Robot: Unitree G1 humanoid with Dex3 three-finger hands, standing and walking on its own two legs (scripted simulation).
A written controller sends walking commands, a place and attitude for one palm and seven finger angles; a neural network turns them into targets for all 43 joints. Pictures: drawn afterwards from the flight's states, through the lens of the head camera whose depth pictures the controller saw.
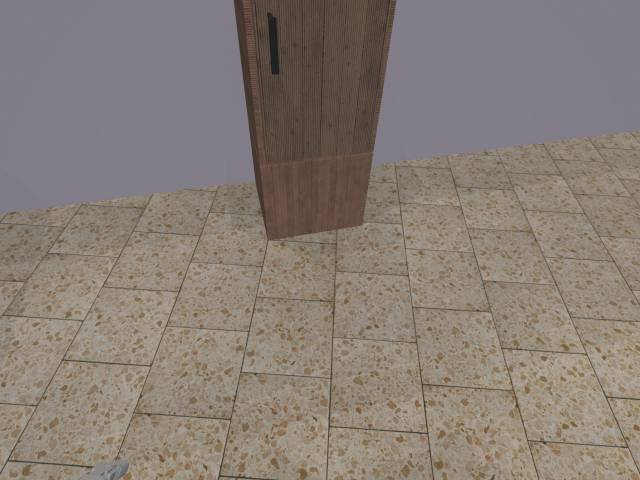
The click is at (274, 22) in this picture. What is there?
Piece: cupboard door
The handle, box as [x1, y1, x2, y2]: [267, 13, 278, 74]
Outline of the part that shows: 267,13 269,25 271,70 272,74 278,73 276,19 270,13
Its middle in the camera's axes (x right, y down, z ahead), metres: -0.13 -0.53 +1.05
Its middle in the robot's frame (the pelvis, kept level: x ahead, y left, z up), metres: +1.15 +0.20 +0.07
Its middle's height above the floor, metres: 0.83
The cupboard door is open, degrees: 0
